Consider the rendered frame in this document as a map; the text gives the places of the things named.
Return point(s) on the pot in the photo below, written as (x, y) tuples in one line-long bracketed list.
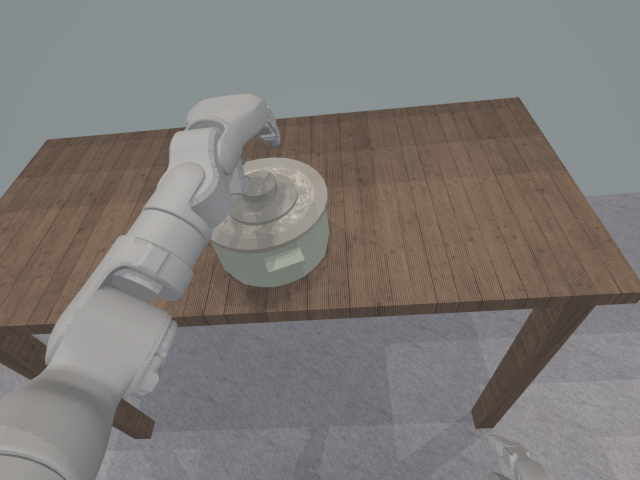
[(281, 266)]

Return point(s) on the robot right hand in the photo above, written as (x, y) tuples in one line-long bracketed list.
[(517, 458)]

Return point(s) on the knob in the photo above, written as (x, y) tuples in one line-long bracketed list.
[(264, 187)]

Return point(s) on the table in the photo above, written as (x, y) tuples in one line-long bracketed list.
[(448, 208)]

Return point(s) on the left robot upper arm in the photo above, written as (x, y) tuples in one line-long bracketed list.
[(57, 426)]

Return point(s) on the lid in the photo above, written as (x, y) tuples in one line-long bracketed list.
[(297, 207)]

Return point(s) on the left robot forearm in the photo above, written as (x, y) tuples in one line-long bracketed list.
[(156, 256)]

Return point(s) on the robot left hand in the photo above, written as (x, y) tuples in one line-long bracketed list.
[(250, 116)]

